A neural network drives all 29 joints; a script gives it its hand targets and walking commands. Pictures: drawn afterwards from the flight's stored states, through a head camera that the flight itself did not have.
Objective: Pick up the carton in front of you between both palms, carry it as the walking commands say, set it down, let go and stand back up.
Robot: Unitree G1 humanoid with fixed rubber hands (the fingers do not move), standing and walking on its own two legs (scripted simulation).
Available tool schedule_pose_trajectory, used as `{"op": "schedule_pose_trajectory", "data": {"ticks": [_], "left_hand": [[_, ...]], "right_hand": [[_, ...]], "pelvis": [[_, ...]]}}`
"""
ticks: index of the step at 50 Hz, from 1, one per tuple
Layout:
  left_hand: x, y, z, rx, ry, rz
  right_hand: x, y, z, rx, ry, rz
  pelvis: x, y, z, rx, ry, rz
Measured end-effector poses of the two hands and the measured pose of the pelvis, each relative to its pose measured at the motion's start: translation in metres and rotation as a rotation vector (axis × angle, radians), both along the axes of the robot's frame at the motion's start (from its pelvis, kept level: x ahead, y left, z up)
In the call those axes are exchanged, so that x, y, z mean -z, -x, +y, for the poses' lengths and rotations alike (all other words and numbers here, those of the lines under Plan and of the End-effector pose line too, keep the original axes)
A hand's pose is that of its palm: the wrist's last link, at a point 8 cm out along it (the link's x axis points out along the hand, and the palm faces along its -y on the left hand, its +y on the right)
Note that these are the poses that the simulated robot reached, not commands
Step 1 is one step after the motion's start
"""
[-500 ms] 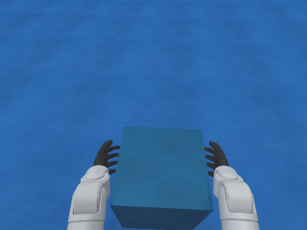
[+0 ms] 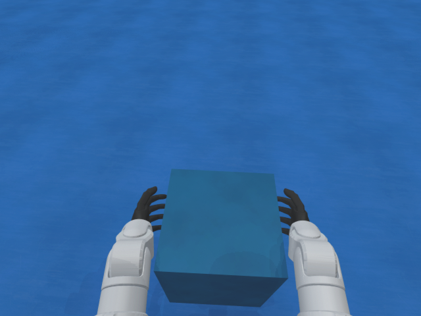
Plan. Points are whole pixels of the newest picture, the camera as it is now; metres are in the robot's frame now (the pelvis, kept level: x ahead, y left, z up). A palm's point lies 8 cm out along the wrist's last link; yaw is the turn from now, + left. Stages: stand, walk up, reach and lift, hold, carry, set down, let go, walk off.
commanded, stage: carry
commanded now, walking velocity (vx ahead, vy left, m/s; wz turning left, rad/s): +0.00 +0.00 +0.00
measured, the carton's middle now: (218, 242) +0.30 +0.00 -0.05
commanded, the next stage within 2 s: hold in 1.28 s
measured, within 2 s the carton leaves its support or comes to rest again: neither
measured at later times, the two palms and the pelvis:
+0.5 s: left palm (135, 236) +0.27 +0.15 +0.04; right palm (297, 238) +0.27 -0.14 +0.04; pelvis -0.02 +0.01 +0.00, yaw +0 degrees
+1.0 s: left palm (129, 242) +0.26 +0.16 +0.04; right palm (294, 244) +0.26 -0.14 +0.04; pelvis -0.04 +0.02 +0.00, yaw +0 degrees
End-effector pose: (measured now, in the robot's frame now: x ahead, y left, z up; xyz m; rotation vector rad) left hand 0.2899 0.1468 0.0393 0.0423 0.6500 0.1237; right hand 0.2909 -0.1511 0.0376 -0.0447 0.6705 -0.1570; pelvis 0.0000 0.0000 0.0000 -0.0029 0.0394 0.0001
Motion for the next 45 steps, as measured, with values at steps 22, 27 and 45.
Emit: {"op": "schedule_pose_trajectory", "data": {"ticks": [22,27,45], "left_hand": [[-0.002,0.021,0.007,0.001,0.004,0.005],[-0.002,0.025,0.009,0.001,0.005,0.005],[-0.002,0.033,0.014,0.000,0.005,0.004]], "right_hand": [[-0.001,0.022,0.007,0.000,0.002,0.005],[-0.002,0.026,0.009,-0.001,0.002,0.004],[-0.002,0.034,0.014,-0.003,0.003,0.004]], "pelvis": [[-0.001,0.022,0.007,0.000,-0.001,-0.009],[-0.001,0.025,0.009,0.000,-0.001,-0.010],[0.000,0.034,0.014,-0.001,0.000,-0.010]]}}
